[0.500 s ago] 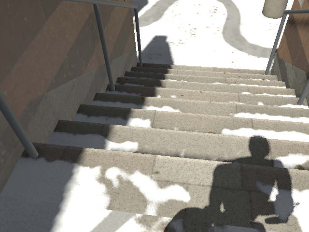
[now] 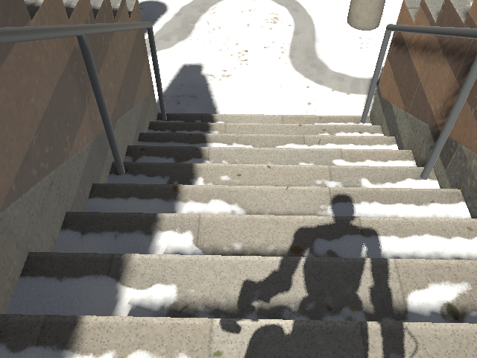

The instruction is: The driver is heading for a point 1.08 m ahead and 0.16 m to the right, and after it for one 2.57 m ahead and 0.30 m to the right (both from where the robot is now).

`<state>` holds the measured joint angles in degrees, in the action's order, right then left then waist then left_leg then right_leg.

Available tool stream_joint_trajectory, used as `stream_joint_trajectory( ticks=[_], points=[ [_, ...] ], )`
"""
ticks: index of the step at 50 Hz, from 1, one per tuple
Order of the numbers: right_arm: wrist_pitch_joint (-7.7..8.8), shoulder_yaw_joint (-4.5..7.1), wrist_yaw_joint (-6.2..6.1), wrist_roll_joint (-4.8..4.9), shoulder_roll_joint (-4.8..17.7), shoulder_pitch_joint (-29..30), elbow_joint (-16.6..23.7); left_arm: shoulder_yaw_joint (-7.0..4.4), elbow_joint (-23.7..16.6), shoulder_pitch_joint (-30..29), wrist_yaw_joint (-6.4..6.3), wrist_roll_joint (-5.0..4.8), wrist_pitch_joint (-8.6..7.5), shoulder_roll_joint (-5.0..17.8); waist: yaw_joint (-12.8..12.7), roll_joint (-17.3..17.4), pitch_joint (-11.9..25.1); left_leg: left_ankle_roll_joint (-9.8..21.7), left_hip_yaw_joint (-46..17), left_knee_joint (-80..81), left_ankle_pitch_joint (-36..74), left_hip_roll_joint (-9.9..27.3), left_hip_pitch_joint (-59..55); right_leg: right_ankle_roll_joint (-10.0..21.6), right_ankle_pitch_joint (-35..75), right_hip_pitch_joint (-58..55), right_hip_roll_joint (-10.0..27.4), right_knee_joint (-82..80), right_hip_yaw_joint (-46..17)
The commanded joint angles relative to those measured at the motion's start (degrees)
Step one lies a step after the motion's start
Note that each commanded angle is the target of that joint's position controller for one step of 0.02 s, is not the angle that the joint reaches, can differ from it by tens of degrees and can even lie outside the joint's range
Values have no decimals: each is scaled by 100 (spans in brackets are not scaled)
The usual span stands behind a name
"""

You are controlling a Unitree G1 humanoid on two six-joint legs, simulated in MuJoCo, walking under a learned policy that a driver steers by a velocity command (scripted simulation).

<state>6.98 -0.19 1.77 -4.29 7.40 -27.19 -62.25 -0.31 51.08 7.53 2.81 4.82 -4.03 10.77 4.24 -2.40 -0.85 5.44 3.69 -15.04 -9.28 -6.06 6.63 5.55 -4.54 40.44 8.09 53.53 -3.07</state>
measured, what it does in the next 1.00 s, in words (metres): walks ahead: right foot, then left foot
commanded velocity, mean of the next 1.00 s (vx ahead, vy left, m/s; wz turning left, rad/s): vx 0.25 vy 0.00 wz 0.00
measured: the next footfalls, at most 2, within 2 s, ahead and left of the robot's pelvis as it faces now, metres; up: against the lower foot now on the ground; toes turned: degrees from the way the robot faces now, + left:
right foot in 0.26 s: +0.33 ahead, -0.16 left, +0.00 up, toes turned -2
left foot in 0.64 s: +0.38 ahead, +0.07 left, +0.00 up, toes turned +3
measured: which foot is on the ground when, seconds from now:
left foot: down 0.00-0.30, up 0.32-0.62, down 0.64-1.00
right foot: up 0.00-0.24, down 0.26-1.00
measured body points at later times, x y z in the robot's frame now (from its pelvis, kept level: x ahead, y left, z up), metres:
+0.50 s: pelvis +0.25 -0.08 +0.00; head +0.27 -0.08 +0.45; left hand +0.29 +0.17 -0.14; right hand +0.32 -0.32 -0.14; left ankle +0.27 +0.09 -0.68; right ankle +0.29 -0.16 -0.74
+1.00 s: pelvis +0.31 -0.06 -0.01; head +0.32 -0.05 +0.44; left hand +0.37 +0.17 -0.16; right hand +0.37 -0.29 -0.15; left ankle +0.34 +0.07 -0.74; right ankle +0.29 -0.16 -0.74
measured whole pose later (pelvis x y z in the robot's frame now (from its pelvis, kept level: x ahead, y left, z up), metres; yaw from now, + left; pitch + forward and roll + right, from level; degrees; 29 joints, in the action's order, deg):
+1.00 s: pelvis +0.31 -0.06 -0.01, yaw -1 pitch +0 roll -1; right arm 3.7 2.8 4.4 -0.3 9.8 -10.5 -60.2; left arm -3.8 58.4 12.8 5.0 -0.7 -4.3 10.8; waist 0.8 0.3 -1.1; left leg -1.0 2.5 -28.6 -12.3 3.8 16.2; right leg 2.2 -15.1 10.0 -2.6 25.1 2.5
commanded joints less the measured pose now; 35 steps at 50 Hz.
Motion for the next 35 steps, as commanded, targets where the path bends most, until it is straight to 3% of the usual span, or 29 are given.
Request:
stream_joint_trajectory(
  ticks=[1,3,7,10,12,13,14,15,16,17,18,19,20,21,22,23,25,28,30,32,33,34,35],
  points=[
    [158,28,144,39,593,-58,285,37,-252,-36,59,-36,138,26,-286,564,-214,1098,-755,777,2207,1495,1076,-270,974,-957,-185,-941,378],
    [140,58,214,49,721,-535,117,-26,-327,-314,44,-69,215,192,-187,594,-263,1125,-879,627,2572,1722,226,-330,1022,-563,-251,-1378,298],
    [20,81,151,-6,662,-928,-83,-108,-529,-1068,-18,-145,216,251,-42,572,-328,963,-1035,523,2493,2093,-1356,-167,620,106,-286,-2175,150],
    [-82,158,77,10,751,-894,-148,-171,-566,-1345,-30,-185,185,239,-68,631,-331,769,-915,411,2600,2173,-1618,-46,169,-388,-434,-2530,294],
    [-130,247,29,22,942,-733,-143,-273,-496,-1148,-44,-284,111,393,-342,669,-90,565,-671,-115,3806,1995,-1341,134,344,-1522,-726,-2802,610],
    [-127,285,27,17,990,-671,-122,-364,-365,-747,-83,-375,40,599,-531,632,288,298,-437,-656,4420,1691,-876,340,661,-2638,-836,-2676,649],
    [-84,217,22,-13,714,-890,-37,-452,-92,256,-110,-415,-34,911,-694,169,1365,-84,-213,-1876,3542,1196,215,947,1819,-4795,-388,-1994,151],
    [-21,41,128,-32,290,-1204,191,-462,247,1774,-108,-386,-28,1090,-1111,-1037,2557,-551,-186,-3659,327,337,2199,2031,1875,-7230,999,-2836,-2143],
    [-70,161,212,192,504,-410,320,-514,632,2582,-152,-162,-56,1087,-1429,-633,2162,-471,-708,-5248,-2499,207,2947,1944,2366,-6979,1490,-3528,-3149],
    [-83,249,172,270,605,228,530,-639,584,2012,-222,-152,-212,1294,-1225,-102,1008,-291,-1109,-5775,-2347,657,3286,1462,2323,-5714,1385,-3616,-2383],
    [-102,299,43,217,744,379,518,-607,432,1193,-279,-280,-262,1072,-874,13,453,-294,-961,-5701,-2145,1075,3032,1297,2781,-4570,1169,-3712,-1608],
    [-134,283,-57,99,615,278,527,-464,330,732,-283,-378,-266,643,-528,7,474,-346,-896,-5367,-2113,1265,2580,1228,3441,-3944,976,-3846,-1181],
    [-154,202,-79,66,270,227,512,-361,298,549,-256,-407,-287,278,-329,-7,356,-462,-853,-5085,-1979,1356,2251,1121,4124,-3464,806,-3882,-800],
    [-176,159,-36,109,32,86,447,-292,315,572,-190,-396,-299,113,-136,-27,384,-587,-798,-4776,-1820,1397,1871,964,4443,-3120,612,-3916,-474],
    [-204,191,59,197,55,-39,358,-287,316,552,-114,-381,-333,139,-24,-19,401,-721,-635,-4567,-1461,1319,1625,841,4494,-2825,376,-3931,-138],
    [-225,259,159,274,219,-211,272,-325,223,349,-34,-376,-374,363,112,-80,439,-848,-406,-4338,-961,1205,1310,752,4549,-2407,132,-3889,212],
    [-291,325,255,266,428,-109,298,-371,88,-7,120,-353,-427,697,255,-164,422,-1059,-100,-3576,-120,1103,736,562,4270,-1667,-209,-3745,605],
    [-359,352,153,231,632,176,456,-375,181,140,215,-441,-452,782,230,-126,308,-1110,-396,-2819,310,1302,726,654,3377,-1754,219,-3563,-12],
    [-314,359,44,281,744,319,517,-355,237,101,289,-518,-404,715,228,78,325,-1047,-496,-2200,535,1434,730,730,2783,-2106,439,-3309,-345],
    [-266,325,-18,382,758,713,594,-311,340,380,418,-675,-268,527,6,315,357,-830,-446,-1350,1144,1448,765,509,1519,-2627,217,-3124,-502],
    [-240,312,1,468,926,1264,727,-341,403,926,409,-682,-190,478,-480,496,417,-578,-502,-1179,1576,1464,767,225,328,-2850,-178,-3187,-360],
    [-240,335,61,450,1061,1606,782,-395,519,1392,351,-627,-139,567,-770,587,430,-376,-483,-1123,1279,1409,845,101,-474,-2948,-493,-3303,-231],
    [-268,374,118,414,1076,1680,739,-431,521,1385,284,-570,-117,647,-753,660,304,-370,-436,-989,490,1292,1101,67,-1031,-2996,-610,-3384,-105]
  ],
)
